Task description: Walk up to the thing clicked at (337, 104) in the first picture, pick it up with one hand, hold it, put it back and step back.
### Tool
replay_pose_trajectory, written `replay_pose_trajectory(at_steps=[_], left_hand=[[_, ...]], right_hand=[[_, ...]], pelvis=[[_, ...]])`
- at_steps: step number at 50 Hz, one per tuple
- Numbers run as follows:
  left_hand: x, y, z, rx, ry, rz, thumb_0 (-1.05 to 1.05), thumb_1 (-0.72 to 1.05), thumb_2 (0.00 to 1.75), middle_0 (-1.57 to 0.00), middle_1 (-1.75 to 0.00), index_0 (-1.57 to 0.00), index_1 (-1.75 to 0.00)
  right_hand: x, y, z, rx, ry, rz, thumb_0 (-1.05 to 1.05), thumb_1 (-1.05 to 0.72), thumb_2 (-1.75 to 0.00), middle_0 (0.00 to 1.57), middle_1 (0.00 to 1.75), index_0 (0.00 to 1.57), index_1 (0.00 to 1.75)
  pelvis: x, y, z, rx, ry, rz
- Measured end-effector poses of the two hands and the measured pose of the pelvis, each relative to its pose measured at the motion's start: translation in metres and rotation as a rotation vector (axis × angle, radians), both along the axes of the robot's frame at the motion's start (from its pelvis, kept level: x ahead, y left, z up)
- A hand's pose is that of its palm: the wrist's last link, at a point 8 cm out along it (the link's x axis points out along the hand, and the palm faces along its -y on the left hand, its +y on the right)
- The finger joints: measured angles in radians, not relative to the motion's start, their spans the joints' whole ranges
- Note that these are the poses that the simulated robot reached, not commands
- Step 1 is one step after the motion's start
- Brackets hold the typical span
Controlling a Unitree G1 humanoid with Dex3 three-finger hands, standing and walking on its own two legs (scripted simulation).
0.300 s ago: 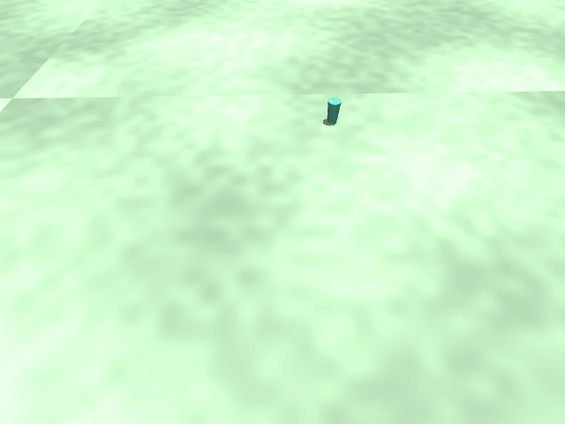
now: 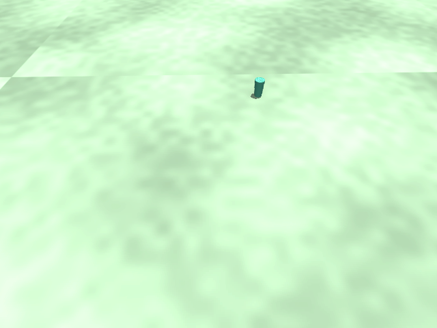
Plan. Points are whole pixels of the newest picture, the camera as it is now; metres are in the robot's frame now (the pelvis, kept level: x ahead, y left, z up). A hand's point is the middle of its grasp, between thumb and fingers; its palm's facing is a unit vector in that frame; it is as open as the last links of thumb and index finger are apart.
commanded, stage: stand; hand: left
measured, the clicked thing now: (258, 87) +1.91 -0.29 -0.71
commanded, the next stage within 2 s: walk up in 0.82 s
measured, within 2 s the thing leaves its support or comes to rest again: neither
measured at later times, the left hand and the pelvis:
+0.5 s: hand out of the picture +0.07 +0.25 -0.16, palm faces -0.03 -0.94 -0.34, open 7.4 cm; pelvis +0.00 +0.00 +0.00, yaw +0 degrees
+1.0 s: hand out of the picture +0.12 +0.25 -0.14, palm faces -0.11 -0.93 -0.36, open 7.4 cm; pelvis +0.03 -0.03 +0.00, yaw -4 degrees
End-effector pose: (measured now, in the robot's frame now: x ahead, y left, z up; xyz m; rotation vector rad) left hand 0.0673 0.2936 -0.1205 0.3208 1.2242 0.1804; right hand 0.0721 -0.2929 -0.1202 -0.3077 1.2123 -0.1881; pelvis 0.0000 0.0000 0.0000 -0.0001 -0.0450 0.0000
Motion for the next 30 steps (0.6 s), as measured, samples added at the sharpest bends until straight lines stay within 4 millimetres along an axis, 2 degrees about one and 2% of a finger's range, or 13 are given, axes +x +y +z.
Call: replay_pose_trajectory(at_steps=[14, 30], left_hand=[[-0.0033, -0.0004, 0.0006, 0.004, 0.017, 0.007, 0.0, 0.9, 0.9, -0.21, -0.3, -0.21, -0.3], [0.0031, -0.0034, 0.0015, 0.004, 0.006, 0.005, 0.0, 0.9, 0.9, -0.21, -0.3, -0.21, -0.3]], right_hand=[[0.0014, -0.002, -0.0008, 0.001, 0.007, 0.002, 0.01, -0.91, -0.9, 0.2, 0.3, 0.2, 0.3], [0.0021, -0.0065, -0.0002, -0.003, 0.015, -0.001, 0.01, -0.91, -0.9, 0.2, 0.3, 0.2, 0.3]], pelvis=[[0.0024, -0.0018, 0.0004, 0.002, 0.004, 0.0], [0.005, -0.0046, 0.0008, 0.0, 0.005, 0.003]])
